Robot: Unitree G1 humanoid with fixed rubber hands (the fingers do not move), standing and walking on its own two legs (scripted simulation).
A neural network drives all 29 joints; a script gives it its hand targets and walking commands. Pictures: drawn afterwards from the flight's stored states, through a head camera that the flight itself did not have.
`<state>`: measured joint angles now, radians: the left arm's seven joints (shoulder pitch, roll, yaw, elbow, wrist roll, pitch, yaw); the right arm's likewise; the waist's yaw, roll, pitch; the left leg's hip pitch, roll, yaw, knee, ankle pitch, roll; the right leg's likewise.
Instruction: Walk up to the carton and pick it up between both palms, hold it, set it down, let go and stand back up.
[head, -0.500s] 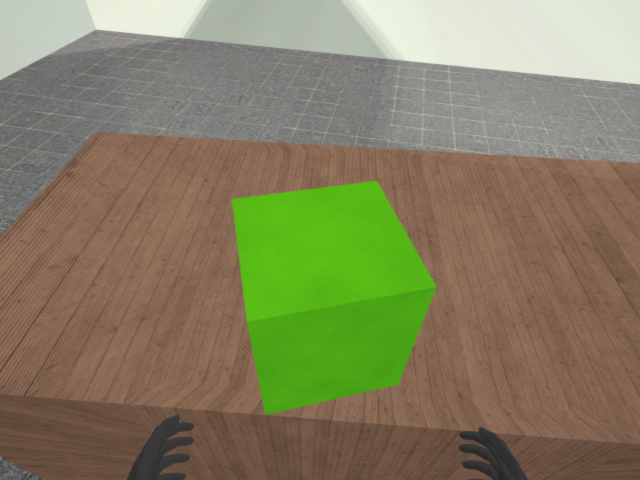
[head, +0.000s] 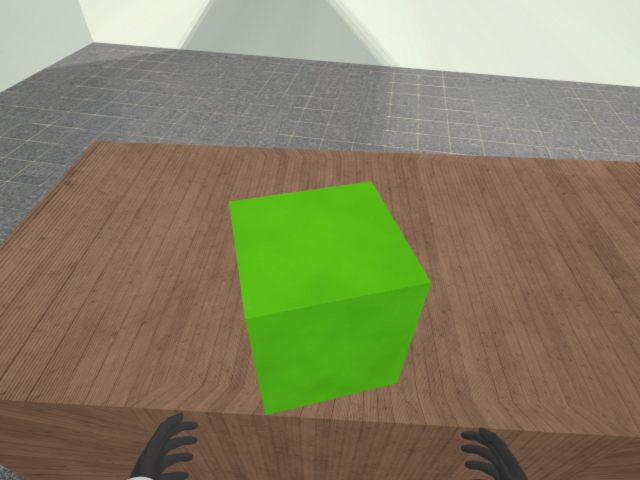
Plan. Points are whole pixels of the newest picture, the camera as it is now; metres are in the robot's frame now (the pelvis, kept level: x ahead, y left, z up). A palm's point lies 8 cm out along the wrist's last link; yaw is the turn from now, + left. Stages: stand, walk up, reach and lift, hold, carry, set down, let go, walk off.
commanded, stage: let go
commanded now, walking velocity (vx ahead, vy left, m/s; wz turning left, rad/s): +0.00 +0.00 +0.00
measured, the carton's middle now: (318, 298) +0.39 +0.02 +0.01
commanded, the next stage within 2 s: stand in 0.10 s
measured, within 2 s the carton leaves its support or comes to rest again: neither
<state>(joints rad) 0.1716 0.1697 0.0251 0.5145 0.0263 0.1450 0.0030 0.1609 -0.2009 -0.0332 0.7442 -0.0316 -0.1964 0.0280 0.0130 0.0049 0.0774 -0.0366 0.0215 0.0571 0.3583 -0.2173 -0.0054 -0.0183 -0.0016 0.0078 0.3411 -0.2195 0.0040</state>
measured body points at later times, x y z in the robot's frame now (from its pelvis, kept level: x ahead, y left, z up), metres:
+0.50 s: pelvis -0.01 -0.01 +0.00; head -0.02 +0.00 +0.45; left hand +0.10 +0.31 -0.10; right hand +0.12 -0.32 -0.10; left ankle -0.01 +0.12 -0.75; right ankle -0.01 -0.12 -0.75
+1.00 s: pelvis -0.01 -0.01 +0.00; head -0.02 -0.01 +0.45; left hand +0.07 +0.31 -0.11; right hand +0.09 -0.31 -0.12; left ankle -0.01 +0.12 -0.75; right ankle -0.01 -0.12 -0.75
